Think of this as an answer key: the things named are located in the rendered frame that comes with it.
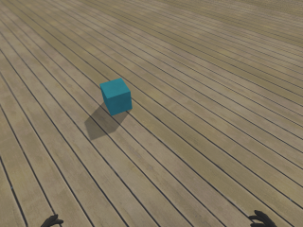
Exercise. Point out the carton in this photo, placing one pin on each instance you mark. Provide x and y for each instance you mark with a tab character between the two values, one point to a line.
116	96

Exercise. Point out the right robot hand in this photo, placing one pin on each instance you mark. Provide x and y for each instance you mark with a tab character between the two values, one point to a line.
260	216

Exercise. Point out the left robot hand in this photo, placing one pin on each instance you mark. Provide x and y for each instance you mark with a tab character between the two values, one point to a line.
52	220

